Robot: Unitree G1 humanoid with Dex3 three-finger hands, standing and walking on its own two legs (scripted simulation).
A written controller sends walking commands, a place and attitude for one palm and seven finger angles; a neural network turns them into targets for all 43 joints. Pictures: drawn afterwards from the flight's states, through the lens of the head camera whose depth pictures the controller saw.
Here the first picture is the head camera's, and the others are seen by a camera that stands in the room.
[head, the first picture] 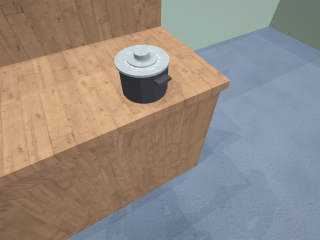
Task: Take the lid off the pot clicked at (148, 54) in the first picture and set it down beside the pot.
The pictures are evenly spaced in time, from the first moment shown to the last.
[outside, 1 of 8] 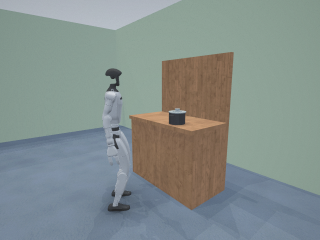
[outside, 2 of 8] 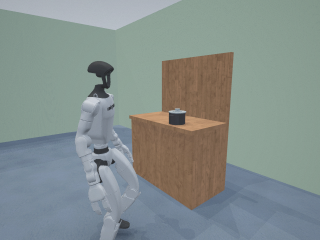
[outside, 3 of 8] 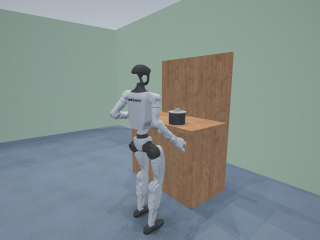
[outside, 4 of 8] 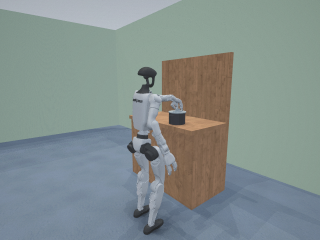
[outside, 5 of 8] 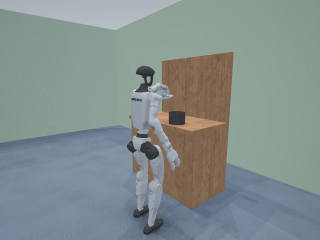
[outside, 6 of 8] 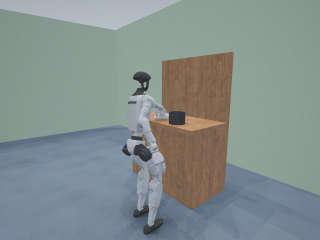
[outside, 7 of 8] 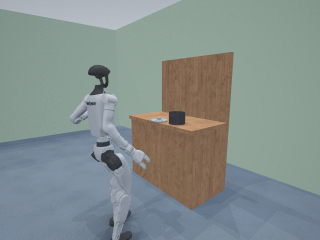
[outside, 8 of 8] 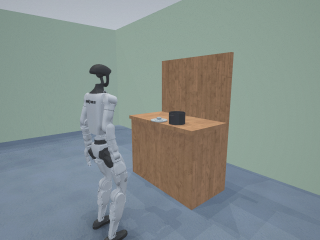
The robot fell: no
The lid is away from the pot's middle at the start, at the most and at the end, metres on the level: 0.00 0.26 0.22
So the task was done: no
